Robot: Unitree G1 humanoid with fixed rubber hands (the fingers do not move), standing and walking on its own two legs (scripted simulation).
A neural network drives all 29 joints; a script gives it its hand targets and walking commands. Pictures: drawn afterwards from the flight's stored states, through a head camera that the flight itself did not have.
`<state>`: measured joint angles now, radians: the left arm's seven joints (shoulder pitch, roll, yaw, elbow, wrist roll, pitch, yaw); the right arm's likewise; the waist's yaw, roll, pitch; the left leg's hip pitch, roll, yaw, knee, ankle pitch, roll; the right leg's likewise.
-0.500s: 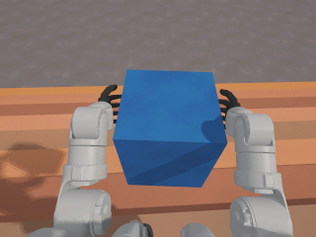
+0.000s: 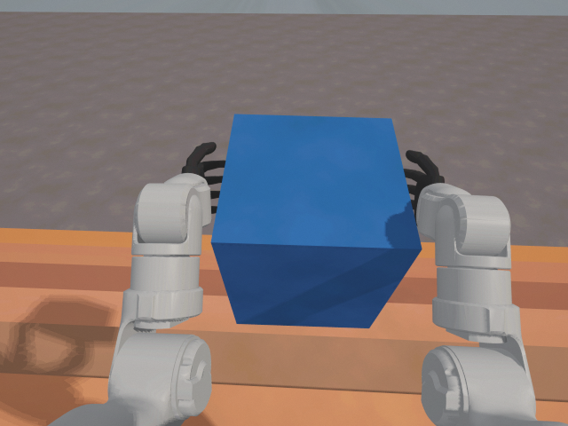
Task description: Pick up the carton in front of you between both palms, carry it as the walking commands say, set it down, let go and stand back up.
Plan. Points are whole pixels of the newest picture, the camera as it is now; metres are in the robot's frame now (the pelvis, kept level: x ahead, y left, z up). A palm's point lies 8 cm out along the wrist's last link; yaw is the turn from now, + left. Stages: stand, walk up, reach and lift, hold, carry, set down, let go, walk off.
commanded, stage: carry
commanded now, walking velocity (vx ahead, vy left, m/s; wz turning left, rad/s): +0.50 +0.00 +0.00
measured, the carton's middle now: (307, 230) +0.36 +0.01 +0.10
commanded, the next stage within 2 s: none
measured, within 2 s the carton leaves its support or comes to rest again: neither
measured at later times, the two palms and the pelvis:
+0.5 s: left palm (282, 173) +0.70 +0.07 -0.06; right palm (404, 192) +0.66 -0.23 -0.07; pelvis +0.33 -0.04 -0.18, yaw -1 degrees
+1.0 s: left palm (297, 177) +1.01 +0.04 -0.32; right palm (379, 175) +1.03 -0.26 -0.31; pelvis +0.68 -0.15 -0.38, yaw -2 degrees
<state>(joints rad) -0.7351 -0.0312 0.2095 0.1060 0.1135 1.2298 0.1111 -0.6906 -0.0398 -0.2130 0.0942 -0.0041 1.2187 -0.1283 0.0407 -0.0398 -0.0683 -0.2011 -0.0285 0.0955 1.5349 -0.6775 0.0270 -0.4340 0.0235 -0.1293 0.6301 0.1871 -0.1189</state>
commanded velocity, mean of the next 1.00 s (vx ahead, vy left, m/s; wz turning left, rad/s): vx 0.50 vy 0.00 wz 0.00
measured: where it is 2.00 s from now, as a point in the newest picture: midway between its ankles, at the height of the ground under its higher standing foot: (325, 268)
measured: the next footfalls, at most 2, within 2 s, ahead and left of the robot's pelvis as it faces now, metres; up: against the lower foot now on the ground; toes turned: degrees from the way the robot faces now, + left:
left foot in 0.44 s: +0.40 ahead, -0.01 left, -0.16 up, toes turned -3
right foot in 0.80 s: +0.70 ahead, -0.19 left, -0.32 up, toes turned -3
